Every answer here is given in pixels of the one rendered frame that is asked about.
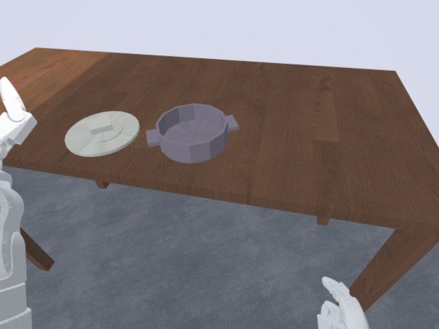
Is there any left robot hand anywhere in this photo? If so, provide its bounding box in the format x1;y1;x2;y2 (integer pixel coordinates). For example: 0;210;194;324
0;77;37;171

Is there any table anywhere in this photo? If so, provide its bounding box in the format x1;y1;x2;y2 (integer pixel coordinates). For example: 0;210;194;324
0;47;439;312

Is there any pot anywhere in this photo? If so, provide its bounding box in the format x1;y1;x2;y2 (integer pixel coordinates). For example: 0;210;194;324
146;103;239;163

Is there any robot left forearm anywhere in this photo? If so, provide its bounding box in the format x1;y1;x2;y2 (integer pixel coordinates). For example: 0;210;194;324
0;170;32;329

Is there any lid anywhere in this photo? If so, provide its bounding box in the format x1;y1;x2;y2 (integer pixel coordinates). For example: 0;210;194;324
64;111;140;157

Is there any knob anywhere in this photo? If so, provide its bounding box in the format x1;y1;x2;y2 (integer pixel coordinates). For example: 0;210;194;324
88;114;113;135

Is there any right robot hand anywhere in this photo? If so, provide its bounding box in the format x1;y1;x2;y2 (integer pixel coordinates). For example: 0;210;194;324
317;277;370;329

